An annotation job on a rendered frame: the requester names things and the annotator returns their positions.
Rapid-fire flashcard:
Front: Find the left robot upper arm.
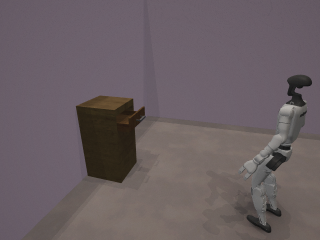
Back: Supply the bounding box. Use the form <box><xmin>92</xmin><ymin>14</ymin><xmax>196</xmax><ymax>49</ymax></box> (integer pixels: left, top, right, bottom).
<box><xmin>272</xmin><ymin>105</ymin><xmax>295</xmax><ymax>145</ymax></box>

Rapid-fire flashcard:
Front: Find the robot left shin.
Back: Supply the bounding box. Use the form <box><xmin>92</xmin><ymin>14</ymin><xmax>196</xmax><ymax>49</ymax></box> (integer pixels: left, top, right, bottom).
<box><xmin>250</xmin><ymin>187</ymin><xmax>267</xmax><ymax>225</ymax></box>

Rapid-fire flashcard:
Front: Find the drawer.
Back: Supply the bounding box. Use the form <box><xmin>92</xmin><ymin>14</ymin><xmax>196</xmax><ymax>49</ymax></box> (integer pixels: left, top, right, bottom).
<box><xmin>116</xmin><ymin>106</ymin><xmax>145</xmax><ymax>133</ymax></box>

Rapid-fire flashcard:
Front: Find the left robot forearm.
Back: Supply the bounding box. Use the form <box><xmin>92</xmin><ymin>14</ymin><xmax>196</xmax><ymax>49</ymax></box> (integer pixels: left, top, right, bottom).
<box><xmin>253</xmin><ymin>135</ymin><xmax>283</xmax><ymax>165</ymax></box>

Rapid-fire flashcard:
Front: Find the cabinet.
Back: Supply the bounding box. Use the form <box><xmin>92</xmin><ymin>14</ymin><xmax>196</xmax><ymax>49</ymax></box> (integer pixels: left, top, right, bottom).
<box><xmin>76</xmin><ymin>95</ymin><xmax>137</xmax><ymax>183</ymax></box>

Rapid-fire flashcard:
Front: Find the right robot foot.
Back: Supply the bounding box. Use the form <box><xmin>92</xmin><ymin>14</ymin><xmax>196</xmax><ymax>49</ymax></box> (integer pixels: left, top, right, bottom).
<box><xmin>266</xmin><ymin>203</ymin><xmax>282</xmax><ymax>217</ymax></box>

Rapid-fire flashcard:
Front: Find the left robot hand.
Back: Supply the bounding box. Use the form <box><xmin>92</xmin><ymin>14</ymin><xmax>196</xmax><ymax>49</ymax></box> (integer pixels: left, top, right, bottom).
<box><xmin>238</xmin><ymin>160</ymin><xmax>258</xmax><ymax>180</ymax></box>

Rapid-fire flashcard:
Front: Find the handle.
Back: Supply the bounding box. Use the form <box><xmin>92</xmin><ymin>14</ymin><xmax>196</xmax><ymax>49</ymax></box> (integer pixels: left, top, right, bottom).
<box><xmin>136</xmin><ymin>115</ymin><xmax>146</xmax><ymax>122</ymax></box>

